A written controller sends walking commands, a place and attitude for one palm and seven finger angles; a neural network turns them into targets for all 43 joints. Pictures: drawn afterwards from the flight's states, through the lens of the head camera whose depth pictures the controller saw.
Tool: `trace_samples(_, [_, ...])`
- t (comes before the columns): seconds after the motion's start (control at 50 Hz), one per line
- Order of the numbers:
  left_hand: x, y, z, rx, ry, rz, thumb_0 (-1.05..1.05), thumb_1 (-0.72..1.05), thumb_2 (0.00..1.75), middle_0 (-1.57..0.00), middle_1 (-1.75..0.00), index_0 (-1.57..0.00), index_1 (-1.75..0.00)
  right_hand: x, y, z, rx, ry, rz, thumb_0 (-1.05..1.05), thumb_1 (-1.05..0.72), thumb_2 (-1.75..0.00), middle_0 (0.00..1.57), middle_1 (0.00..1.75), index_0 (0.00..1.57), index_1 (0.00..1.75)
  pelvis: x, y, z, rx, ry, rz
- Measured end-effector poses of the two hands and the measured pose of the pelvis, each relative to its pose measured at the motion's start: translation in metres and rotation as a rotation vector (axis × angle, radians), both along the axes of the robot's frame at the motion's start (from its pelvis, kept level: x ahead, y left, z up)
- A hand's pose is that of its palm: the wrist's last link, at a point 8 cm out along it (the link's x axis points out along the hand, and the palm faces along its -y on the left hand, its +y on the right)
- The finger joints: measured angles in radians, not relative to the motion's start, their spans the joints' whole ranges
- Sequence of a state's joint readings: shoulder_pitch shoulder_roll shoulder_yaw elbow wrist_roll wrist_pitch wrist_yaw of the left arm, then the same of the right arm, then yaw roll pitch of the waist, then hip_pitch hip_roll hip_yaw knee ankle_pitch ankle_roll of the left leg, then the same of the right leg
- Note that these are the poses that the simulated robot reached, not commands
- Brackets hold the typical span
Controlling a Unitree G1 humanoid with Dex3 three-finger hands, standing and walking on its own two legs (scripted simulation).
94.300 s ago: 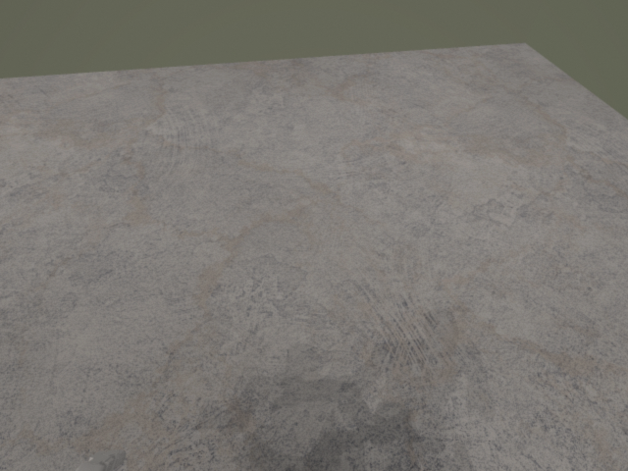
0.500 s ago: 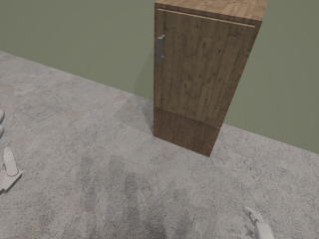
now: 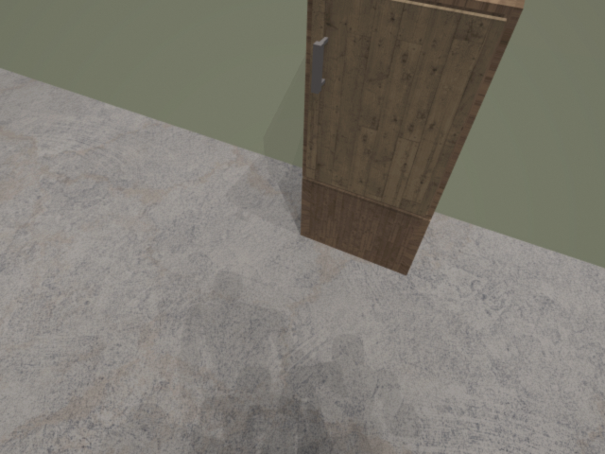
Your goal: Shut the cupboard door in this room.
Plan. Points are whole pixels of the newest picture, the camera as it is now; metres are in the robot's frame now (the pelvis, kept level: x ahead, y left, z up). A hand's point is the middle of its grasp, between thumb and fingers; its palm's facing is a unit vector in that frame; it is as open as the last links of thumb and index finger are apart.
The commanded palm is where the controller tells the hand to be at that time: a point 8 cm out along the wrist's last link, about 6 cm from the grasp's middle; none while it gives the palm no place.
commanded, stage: let the arm hang, fingers relaxed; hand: left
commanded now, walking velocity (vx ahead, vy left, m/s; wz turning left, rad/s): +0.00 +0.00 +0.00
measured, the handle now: (320, 65) +1.01 -0.02 +0.03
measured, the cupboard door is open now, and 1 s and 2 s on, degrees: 0 0 0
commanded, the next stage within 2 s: look to check the result in 0.80 s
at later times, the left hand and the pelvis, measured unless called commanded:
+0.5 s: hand out of the picture -0.03 +0.19 -0.17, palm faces +0.00 -0.98 -0.20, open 7.4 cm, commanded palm none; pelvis +0.00 +0.01 +0.01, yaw -1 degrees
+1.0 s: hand out of the picture -0.01 +0.19 -0.16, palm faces -0.01 -0.98 -0.21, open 7.4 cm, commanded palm none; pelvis +0.00 +0.00 +0.01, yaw -1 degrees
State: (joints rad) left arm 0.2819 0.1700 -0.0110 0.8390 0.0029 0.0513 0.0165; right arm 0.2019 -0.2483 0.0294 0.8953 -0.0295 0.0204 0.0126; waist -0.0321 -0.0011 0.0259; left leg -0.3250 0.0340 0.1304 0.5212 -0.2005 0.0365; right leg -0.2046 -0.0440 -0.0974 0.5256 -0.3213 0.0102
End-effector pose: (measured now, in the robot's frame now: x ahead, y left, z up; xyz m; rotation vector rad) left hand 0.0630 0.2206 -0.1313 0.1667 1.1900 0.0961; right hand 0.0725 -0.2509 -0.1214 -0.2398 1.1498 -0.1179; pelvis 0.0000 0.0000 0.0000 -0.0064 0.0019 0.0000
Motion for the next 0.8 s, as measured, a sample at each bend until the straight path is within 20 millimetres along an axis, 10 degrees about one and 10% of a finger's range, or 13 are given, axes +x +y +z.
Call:
trace_samples(0.14, [-0.080,0.017,-0.009,0.015,0.235,0.075,-0.01,0.98,0.90,-0.20,-0.30,-0.20,-0.30,-0.077,0.007,-0.005,-0.004,0.258,-0.072,0.01,-0.90,-0.90,0.20,0.30,0.20,0.30,0.000,-0.001,0.006,-0.011,-0.009,0.008])
trace_samples(0.28, [-0.121,0.025,0.000,0.042,0.361,0.092,0.00,0.93,0.90,-0.20,-0.30,-0.20,-0.30,-0.110,0.026,-0.013,0.041,0.325,-0.130,0.01,-0.90,-0.90,0.20,0.30,0.20,0.30,0.000,0.006,0.008,-0.008,-0.022,-0.006])
trace_samples(0.8, [-0.067,0.004,-0.005,-0.001,0.207,0.047,0.00,0.91,0.90,-0.20,-0.30,-0.20,-0.30,-0.095,0.040,-0.017,0.078,0.239,-0.161,0.01,-0.91,-0.90,0.20,0.30,0.20,0.30,0.000,0.009,0.010,0.004,-0.027,-0.025])
